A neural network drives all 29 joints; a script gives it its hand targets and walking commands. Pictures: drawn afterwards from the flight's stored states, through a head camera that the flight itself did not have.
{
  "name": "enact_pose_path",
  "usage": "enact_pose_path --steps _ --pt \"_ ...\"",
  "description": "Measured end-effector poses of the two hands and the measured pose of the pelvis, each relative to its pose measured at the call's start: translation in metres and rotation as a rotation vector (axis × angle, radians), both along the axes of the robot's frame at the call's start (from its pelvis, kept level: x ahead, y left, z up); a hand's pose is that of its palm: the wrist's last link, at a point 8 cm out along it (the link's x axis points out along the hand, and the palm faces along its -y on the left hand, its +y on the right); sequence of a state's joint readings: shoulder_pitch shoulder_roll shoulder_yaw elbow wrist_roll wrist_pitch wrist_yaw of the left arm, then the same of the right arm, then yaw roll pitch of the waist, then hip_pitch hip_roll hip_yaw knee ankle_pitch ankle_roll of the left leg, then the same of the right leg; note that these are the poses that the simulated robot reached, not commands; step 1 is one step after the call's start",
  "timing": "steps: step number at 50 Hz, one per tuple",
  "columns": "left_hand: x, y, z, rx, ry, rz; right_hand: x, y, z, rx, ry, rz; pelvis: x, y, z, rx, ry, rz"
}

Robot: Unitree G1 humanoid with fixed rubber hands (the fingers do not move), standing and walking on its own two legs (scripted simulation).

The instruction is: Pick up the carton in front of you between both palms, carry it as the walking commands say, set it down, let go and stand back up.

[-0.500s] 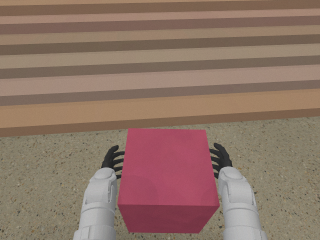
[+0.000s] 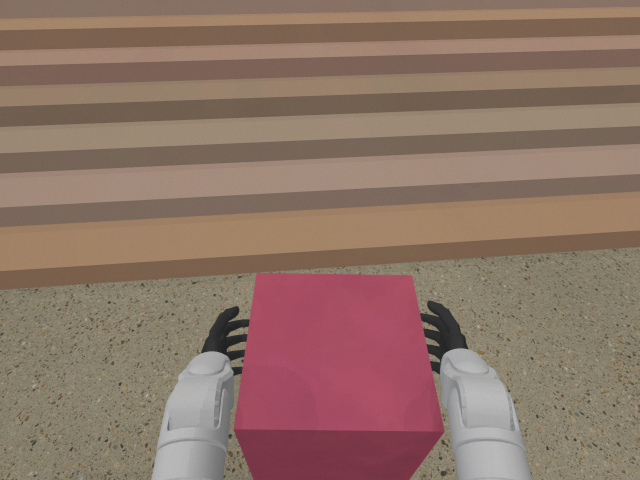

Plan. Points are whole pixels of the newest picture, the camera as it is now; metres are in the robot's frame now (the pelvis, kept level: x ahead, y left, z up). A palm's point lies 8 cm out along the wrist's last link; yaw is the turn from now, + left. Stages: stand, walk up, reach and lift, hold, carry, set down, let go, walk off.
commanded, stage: reach and lift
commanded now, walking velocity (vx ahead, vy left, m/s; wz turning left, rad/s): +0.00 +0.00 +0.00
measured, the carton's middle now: (331, 386) +0.29 +0.00 -0.04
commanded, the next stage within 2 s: hold in 0.08 s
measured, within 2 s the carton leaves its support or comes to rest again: neither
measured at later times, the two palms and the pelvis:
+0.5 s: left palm (212, 370) +0.27 +0.15 +0.04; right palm (459, 365) +0.27 -0.15 +0.05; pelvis -0.02 +0.00 +0.00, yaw +0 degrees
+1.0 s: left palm (212, 362) +0.28 +0.15 +0.04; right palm (454, 357) +0.28 -0.15 +0.05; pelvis +0.00 +0.00 +0.00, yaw +0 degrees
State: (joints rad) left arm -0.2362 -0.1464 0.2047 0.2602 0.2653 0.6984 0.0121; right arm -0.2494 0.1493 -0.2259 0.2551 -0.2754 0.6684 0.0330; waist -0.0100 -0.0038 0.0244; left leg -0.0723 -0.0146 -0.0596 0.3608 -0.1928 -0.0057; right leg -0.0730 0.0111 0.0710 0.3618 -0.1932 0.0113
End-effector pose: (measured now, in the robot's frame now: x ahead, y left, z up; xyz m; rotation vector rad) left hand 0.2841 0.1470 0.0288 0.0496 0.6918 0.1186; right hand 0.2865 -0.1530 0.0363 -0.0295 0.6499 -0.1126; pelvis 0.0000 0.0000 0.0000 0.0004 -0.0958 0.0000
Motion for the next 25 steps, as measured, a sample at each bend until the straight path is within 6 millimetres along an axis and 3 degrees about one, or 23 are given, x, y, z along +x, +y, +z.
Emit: enact_pose_path --steps 9,16,25 --pt "-0.008 0.002 0.005 -0.012 -0.012 0.023 -0.004 0.002 0.005 0.011 -0.011 0.006 -0.009 -0.003 -0.001 0.002 -0.017 0.002" --pt "-0.014 0.0 0.022 -0.004 -0.047 0.017 -0.011 0.0 0.021 0.012 -0.046 0.003 -0.012 -0.003 0.0 0.001 -0.037 0.007" --pt "-0.018 -0.001 0.013 -0.021 -0.004 0.018 -0.017 -0.001 0.013 0.029 -0.003 -0.018 -0.022 -0.002 -0.002 0.0 -0.058 0.006"
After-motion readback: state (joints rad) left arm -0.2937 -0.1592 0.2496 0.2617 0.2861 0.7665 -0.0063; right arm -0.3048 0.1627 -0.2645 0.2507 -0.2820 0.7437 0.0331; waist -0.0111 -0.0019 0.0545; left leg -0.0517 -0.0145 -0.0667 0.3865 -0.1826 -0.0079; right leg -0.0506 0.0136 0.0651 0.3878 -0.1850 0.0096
